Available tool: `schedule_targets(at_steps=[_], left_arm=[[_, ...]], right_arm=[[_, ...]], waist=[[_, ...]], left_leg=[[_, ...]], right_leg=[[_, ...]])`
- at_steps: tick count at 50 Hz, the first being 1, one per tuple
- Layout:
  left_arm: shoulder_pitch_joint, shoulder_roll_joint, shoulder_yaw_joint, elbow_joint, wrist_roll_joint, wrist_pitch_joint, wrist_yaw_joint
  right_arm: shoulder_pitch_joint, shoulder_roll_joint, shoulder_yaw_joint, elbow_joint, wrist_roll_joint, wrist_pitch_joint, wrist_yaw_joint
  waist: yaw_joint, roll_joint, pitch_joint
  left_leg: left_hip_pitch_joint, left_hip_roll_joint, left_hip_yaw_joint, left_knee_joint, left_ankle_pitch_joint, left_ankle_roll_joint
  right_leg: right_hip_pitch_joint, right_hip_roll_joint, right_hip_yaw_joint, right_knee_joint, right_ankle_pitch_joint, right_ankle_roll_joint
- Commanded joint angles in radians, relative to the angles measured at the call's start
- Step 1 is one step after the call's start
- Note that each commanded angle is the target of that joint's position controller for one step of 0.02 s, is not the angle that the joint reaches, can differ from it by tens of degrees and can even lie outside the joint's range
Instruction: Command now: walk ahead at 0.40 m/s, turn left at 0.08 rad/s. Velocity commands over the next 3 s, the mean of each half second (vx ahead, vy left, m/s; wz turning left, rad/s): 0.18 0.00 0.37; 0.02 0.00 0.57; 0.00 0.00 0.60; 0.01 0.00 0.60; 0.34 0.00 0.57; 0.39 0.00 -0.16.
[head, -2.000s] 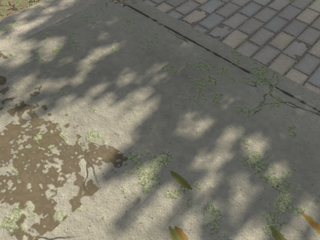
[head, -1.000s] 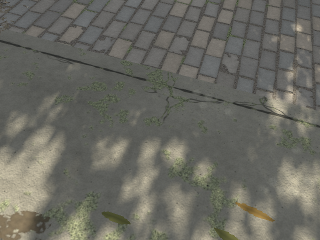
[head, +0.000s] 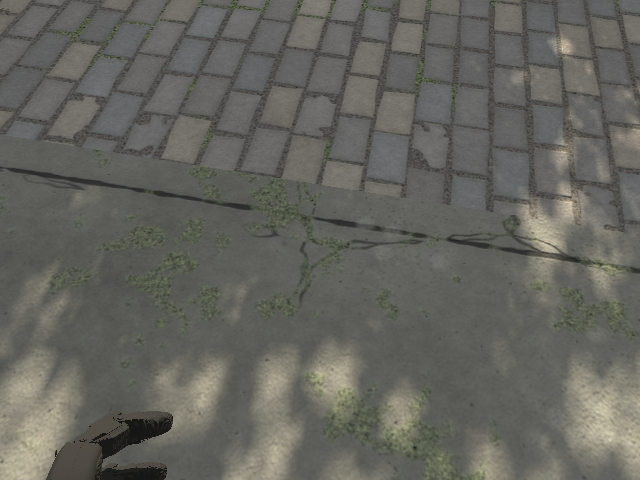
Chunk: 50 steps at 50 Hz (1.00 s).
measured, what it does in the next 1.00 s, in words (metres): walks ahead, turning left: right foot, then left foot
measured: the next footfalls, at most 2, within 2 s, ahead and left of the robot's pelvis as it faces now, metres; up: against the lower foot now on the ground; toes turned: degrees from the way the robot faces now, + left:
right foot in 0.06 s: +0.23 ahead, -0.12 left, +0.00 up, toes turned -1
left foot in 0.54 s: +0.23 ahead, +0.13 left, +0.00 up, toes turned +19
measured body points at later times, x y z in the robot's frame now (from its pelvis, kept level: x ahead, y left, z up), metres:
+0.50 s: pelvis +0.17 -0.01 +0.01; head +0.20 +0.02 +0.46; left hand +0.23 +0.29 -0.11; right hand +0.38 -0.25 -0.09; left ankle +0.20 +0.12 -0.71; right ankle +0.19 -0.12 -0.73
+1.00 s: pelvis +0.21 +0.00 +0.00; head +0.24 +0.02 +0.45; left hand +0.20 +0.32 -0.10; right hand +0.51 -0.16 -0.08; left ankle +0.19 +0.12 -0.73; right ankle +0.28 -0.11 -0.73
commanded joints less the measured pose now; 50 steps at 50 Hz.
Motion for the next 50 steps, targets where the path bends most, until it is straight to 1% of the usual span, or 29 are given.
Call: schedule_targets(at_steps=[1, 2, 3, 4, 5, 6, 7, 8, 9, 11, 12, 15, 18, 23, 25, 26, 27, 28, 29, 30, 31, 32, 33, 36, 40, 46, 48, 49, 50], left_arm=[[0.031, 0.142, 0.048, -0.063, 0.012, -0.024, 0.001], [0.193, 0.183, 0.067, -0.018, 0.018, -0.026, 0.012], [0.369, 0.253, 0.08, 0.018, 0.049, -0.024, 0.028], [0.373, 0.298, 0.079, 0.026, 0.064, -0.018, 0.024], [0.371, 0.208, 0.065, 0.012, 0.049, -0.007, 0.025], [0.276, 0.169, 0.048, 0.003, 0.037, -0.003, 0.031], [0.217, 0.137, 0.039, 0.012, 0.03, -0.003, 0.035], [0.174, 0.114, 0.033, 0.018, 0.03, -0.005, 0.034], [0.135, 0.107, 0.032, 0.024, 0.041, -0.009, 0.032], [0.082, 0.112, 0.035, 0.033, 0.055, -0.018, 0.03], [0.064, 0.124, 0.039, 0.04, 0.056, -0.019, 0.034], [0.06, 0.158, 0.051, 0.063, 0.048, -0.007, 0.058], [0.057, 0.18, 0.056, 0.074, 0.04, 0.018, 0.075], [0.096, 0.229, 0.072, 0.094, 0.015, 0.063, 0.074], [0.091, 0.238, 0.077, 0.096, -0.002, 0.075, 0.074], [0.097, 0.229, 0.076, 0.101, -0.01, 0.08, 0.075], [0.158, 0.201, 0.071, 0.124, -0.005, 0.082, 0.071], [0.162, 0.156, 0.058, 0.101, 0.034, 0.076, 0.066], [0.087, 0.13, 0.046, 0.046, 0.051, 0.074, 0.068], [0.043, 0.176, 0.059, 0.053, 0.038, 0.076, 0.065], [0.039, 0.169, 0.06, 0.048, 0.013, 0.078, 0.066], [0.06, 0.163, 0.061, 0.068, 0.013, 0.081, 0.074], [0.059, 0.182, 0.068, 0.069, 0.024, 0.084, 0.083], [0.09, 0.165, 0.067, 0.077, 0.02, 0.087, 0.083], [0.057, 0.14, 0.055, 0.066, 0.02, 0.086, 0.083], [0.069, 0.159, 0.059, 0.061, 0.012, 0.072, 0.063], [0.109, 0.16, 0.063, 0.066, 0.011, 0.062, 0.054], [0.151, 0.162, 0.066, 0.078, 0.013, 0.058, 0.05], [0.187, 0.197, 0.078, 0.087, 0.022, 0.057, 0.051]], right_arm=[[-0.005, -0.202, -0.047, -0.04, -0.003, 0.008, -0.01], [-0.027, -0.194, -0.043, -0.051, -0.006, 0.014, -0.012], [-0.032, -0.15, -0.027, -0.092, -0.026, 0.008, -0.014], [0.166, -0.007, 0.013, -0.076, -0.021, -0.005, -0.003], [0.12, -0.156, -0.026, -0.047, 0.011, -0.012, -0.002], [-0.006, -0.191, -0.043, -0.097, 0.035, -0.008, -0.006], [-0.062, -0.167, -0.041, -0.107, 0.029, -0.001, -0.016], [-0.072, -0.15, -0.047, -0.106, 0.016, 0.014, -0.023], [-0.042, -0.127, -0.05, -0.103, 0.015, 0.037, -0.026], [-0.011, -0.081, -0.05, -0.115, 0.013, 0.074, -0.033], [-0.027, -0.081, -0.053, -0.136, 0.009, 0.085, -0.036], [-0.104, -0.09, -0.057, -0.195, -0.003, 0.095, -0.032], [-0.186, -0.093, -0.056, -0.239, -0.002, 0.096, -0.012], [-0.283, -0.122, -0.068, -0.318, -0.002, 0.109, 0.017], [-0.279, -0.123, -0.074, -0.336, -0.001, 0.114, 0.025], [-0.257, -0.129, -0.08, -0.335, -0.003, 0.112, 0.025], [-0.213, -0.173, -0.097, -0.329, -0.008, 0.109, 0.014], [-0.15, -0.303, -0.133, -0.334, -0.014, 0.105, -0.009], [-0.153, -0.336, -0.13, -0.354, -0.039, 0.093, -0.007], [-0.143, -0.274, -0.113, -0.359, -0.036, 0.071, 0.007], [-0.175, -0.258, -0.108, -0.356, -0.029, 0.055, 0.007], [-0.225, -0.238, -0.105, -0.361, -0.012, 0.05, 0.003], [-0.268, -0.213, -0.097, -0.37, 0.002, 0.055, -0.005], [-0.292, -0.208, -0.091, -0.392, -0.012, 0.064, -0.019], [-0.274, -0.227, -0.099, -0.398, -0.007, 0.074, -0.033], [-0.297, -0.228, -0.099, -0.416, -0.007, 0.091, -0.026], [-0.319, -0.222, -0.096, -0.424, 0.001, 0.097, -0.026], [-0.337, -0.217, -0.094, -0.429, 0.008, 0.102, -0.029], [-0.323, -0.193, -0.087, -0.432, 0.009, 0.104, -0.033]], waist=[[0.127, 0.152, -0.026], [0.215, 0.147, -0.135], [0.26, 0.046, -0.314], [0.158, -0.243, -0.518], [0.214, -0.123, -0.544], [0.194, -0.108, -0.344], [0.163, -0.034, -0.24], [0.13, -0.02, -0.171], [0.09, -0.045, -0.143], [0.052, -0.063, -0.116], [0.045, -0.07, -0.097], [0.056, -0.068, -0.097], [0.084, -0.053, -0.09], [0.118, -0.052, -0.074], [0.102, -0.06, -0.081], [0.086, -0.051, -0.089], [0.079, 0.014, -0.115], [0.085, 0.249, -0.161], [0.073, 0.376, -0.201], [0.035, 0.196, -0.245], [0.061, 0.159, -0.214], [0.089, 0.106, -0.182], [0.105, 0.112, -0.164], [0.132, 0.146, -0.181], [0.107, 0.16, -0.175], [0.094, 0.206, -0.149], [0.117, 0.209, -0.151], [0.144, 0.202, -0.151], [0.145, 0.156, -0.158]], left_leg=[[-0.032, 0.254, -0.099, 0.209, 0.989, 0.107], [-0.102, 0.203, -0.075, 0.402, 1.047, 0.068], [-0.355, 0.138, -0.07, 0.698, 0.707, 0.029], [-0.692, -0.054, -0.099, 1.076, -0.279, -0.034], [-0.705, -0.02, -0.226, 1.173, -0.277, -0.04], [-0.778, 0.031, -0.173, 1.168, -0.231, -0.045], [-0.772, 0.073, -0.136, 1.112, -0.166, -0.055], [-0.732, 0.095, -0.126, 1.068, -0.12, -0.065], [-0.649, 0.114, -0.118, 1.043, -0.083, -0.07], [-0.579, 0.113, -0.087, 1.005, -0.047, -0.082], [-0.589, 0.117, -0.083, 0.965, -0.026, -0.088], [-0.619, 0.143, -0.077, 0.825, 0.106, -0.087], [-0.598, 0.143, -0.047, 0.698, 0.192, -0.077], [-0.612, 0.115, 0.004, 0.556, 0.088, -0.046], [-0.569, 0.091, 0.032, 0.445, 0.091, -0.018], [-0.502, 0.066, 0.048, 0.349, 0.168, 0.004], [-0.389, 0.058, 0.006, 0.253, 0.354, 0.041], [-0.188, 0.246, -0.257, 0.244, 0.804, 0.125], [-0.11, 0.423, -0.555, 0.212, 0.908, 0.342], [-0.109, 0.396, -0.5, 0.201, 0.895, 0.352], [-0.135, 0.345, -0.405, 0.205, 0.827, 0.301], [-0.171, 0.292, -0.347, 0.204, 0.73, 0.245], [-0.204, 0.272, -0.329, 0.193, 0.673, 0.217], [-0.269, 0.229, -0.302, 0.18, 0.675, 0.215], [-0.276, 0.218, -0.343, 0.186, 0.552, 0.214], [-0.336, 0.196, -0.461, 0.201, 0.418, 0.198], [-0.337, 0.174, -0.493, 0.234, 0.429, 0.175], [-0.362, 0.147, -0.486, 0.262, 0.402, 0.145], [-0.436, 0.101, -0.454, 0.319, 0.283, 0.097]], right_leg=[[0.174, 0.069, -0.028, -0.031, -0.06, -0.055], [0.411, 0.062, -0.027, -0.067, 0.069, -0.087], [0.787, -0.139, 0.162, 0.034, 0.359, -0.147], [1.118, -0.45, 0.59, 0.006, 0.54, -0.338], [1.017, -0.413, 0.593, -0.058, 0.459, -0.318], [0.867, -0.368, 0.396, -0.081, 0.482, -0.269], [0.714, -0.312, 0.286, -0.116, 0.493, -0.231], [0.582, -0.275, 0.212, -0.157, 0.468, -0.209], [0.465, -0.25, 0.144, -0.208, 0.422, -0.196], [0.332, -0.244, 0.069, -0.269, 0.38, -0.213], [0.303, -0.247, 0.038, -0.292, 0.354, -0.221], [0.329, -0.252, -0.022, -0.32, 0.239, -0.221], [0.354, -0.25, -0.071, -0.33, 0.113, -0.211], [0.481, -0.303, -0.065, -0.246, 0.06, -0.183], [0.519, -0.308, -0.073, -0.168, 0.078, -0.143], [0.509, -0.285, -0.098, -0.098, 0.069, -0.105], [0.469, -0.229, -0.139, 0.025, 0.019, -0.042], [0.25, -0.117, -0.217, 0.321, -0.22, 0.046], [-0.023, 0.042, -0.12, 0.569, -0.715, 0.105], [-0.051, 0.027, 0.038, 0.698, -0.719, 0.095], [-0.075, 0.011, 0.062, 0.71, -0.637, 0.076], [-0.08, -0.007, 0.074, 0.667, -0.559, 0.072], [-0.071, -0.016, 0.083, 0.624, -0.5, 0.075], [0.02, 0.02, 0.076, 0.564, -0.417, 0.095], [0.067, 0.04, 0.094, 0.364, -0.388, 0.117], [0.189, 0.073, 0.101, 0.163, -0.394, 0.099], [0.254, 0.079, 0.094, 0.03, -0.343, 0.08], [0.33, 0.076, 0.079, -0.099, -0.245, 0.064], [0.435, -0.003, 0.125, -0.166, -0.157, 0.033]])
